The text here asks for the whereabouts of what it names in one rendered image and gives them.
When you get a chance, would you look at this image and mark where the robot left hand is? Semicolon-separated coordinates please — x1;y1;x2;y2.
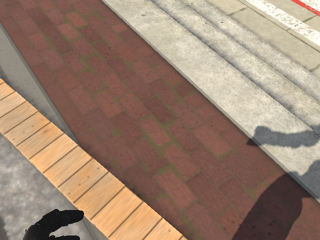
23;209;84;240

